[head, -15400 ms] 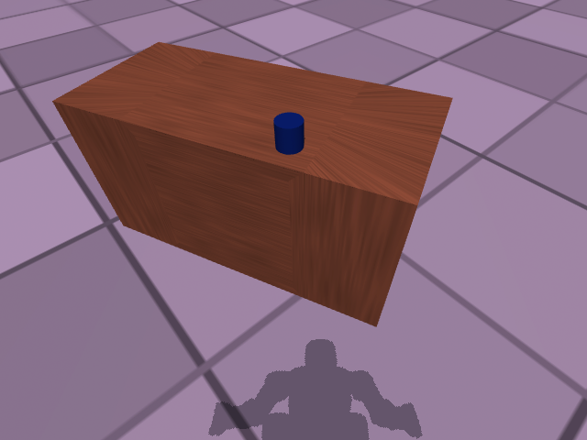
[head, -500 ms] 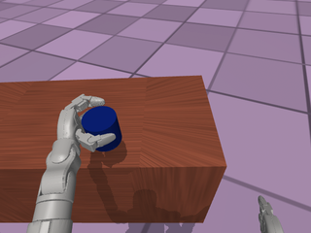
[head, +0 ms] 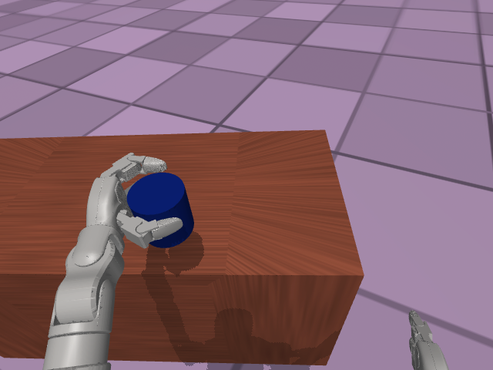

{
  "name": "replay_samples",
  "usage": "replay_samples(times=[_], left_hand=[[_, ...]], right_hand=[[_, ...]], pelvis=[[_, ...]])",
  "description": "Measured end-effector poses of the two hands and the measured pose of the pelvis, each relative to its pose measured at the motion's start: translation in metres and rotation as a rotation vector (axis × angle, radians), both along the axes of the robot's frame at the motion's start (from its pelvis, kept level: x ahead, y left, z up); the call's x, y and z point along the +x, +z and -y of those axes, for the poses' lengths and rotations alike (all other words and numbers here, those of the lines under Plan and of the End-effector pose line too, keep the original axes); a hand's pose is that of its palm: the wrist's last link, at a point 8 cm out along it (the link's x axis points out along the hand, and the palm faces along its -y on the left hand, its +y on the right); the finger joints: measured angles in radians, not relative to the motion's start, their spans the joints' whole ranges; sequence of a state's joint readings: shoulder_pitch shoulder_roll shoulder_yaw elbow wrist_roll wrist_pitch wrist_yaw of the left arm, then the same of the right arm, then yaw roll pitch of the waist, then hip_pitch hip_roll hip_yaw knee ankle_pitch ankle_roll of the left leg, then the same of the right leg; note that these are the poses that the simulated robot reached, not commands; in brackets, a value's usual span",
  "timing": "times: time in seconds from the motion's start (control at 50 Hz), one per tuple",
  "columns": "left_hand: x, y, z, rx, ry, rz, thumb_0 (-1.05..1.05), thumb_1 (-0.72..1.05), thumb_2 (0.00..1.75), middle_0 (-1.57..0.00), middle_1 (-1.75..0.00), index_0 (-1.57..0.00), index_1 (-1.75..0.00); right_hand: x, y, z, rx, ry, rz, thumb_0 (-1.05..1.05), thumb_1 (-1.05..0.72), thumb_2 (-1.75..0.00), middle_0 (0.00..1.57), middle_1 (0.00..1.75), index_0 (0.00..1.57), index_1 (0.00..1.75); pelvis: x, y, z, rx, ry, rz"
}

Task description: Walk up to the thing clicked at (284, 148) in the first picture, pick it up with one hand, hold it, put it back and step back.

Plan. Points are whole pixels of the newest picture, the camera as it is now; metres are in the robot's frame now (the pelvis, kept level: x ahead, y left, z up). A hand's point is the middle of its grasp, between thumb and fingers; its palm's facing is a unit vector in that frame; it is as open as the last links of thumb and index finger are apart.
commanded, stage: hold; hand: left
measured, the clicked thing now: (163, 210) +0.33 +0.15 +0.14
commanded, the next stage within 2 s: none
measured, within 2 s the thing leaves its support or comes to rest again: neither
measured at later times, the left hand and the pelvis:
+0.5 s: hand (151, 198) +0.32 +0.16 +0.17, palm faces +0.08 -1.00 -0.02, open 11.3 cm; pelvis +0.01 +0.00 +0.00, yaw +1 degrees
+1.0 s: hand (149, 197) +0.33 +0.16 +0.18, palm faces +0.08 -1.00 -0.03, open 11.3 cm; pelvis +0.01 -0.01 +0.00, yaw +1 degrees
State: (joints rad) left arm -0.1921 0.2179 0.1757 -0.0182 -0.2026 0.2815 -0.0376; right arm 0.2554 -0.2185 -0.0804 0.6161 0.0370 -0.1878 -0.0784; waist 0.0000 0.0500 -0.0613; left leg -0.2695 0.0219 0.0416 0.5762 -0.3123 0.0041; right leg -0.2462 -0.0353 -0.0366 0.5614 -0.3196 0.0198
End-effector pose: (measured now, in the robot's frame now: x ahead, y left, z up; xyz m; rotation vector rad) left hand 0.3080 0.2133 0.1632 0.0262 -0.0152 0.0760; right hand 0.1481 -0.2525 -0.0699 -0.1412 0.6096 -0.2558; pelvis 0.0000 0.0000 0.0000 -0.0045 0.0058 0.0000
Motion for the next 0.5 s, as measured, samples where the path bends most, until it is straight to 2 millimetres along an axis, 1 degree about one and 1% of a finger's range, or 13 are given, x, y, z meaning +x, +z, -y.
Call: replay_samples(times=[0.2,0.38,0.5], left_hand=[[-0.001,0.008,-0.001,0.005,0.002,0.003,0.02,-0.61,0.98,-0.68,-1.05,-0.72,-1.09],[-0.005,0.013,0.004,0.000,-0.006,0.000,0.02,-0.61,0.98,-0.68,-1.05,-0.72,-1.09],[-0.008,0.012,0.004,-0.005,0.002,-0.010,0.02,-0.61,0.98,-0.68,-1.05,-0.72,-1.09]], right_hand=[[0.008,0.000,0.001,0.007,0.009,-0.001,-0.01,0.49,-0.07,0.05,0.05,0.05,0.05],[0.014,-0.001,0.004,0.010,0.015,-0.003,-0.01,0.49,-0.07,0.05,0.05,0.05,0.05],[0.015,-0.001,0.008,0.009,0.014,-0.008,-0.01,0.50,-0.07,0.05,0.05,0.05,0.05]], pelvis=[[0.007,0.002,0.000,0.000,0.003,0.003],[0.010,0.003,0.002,0.002,0.007,0.009],[0.011,0.003,0.004,0.003,0.010,0.010]])
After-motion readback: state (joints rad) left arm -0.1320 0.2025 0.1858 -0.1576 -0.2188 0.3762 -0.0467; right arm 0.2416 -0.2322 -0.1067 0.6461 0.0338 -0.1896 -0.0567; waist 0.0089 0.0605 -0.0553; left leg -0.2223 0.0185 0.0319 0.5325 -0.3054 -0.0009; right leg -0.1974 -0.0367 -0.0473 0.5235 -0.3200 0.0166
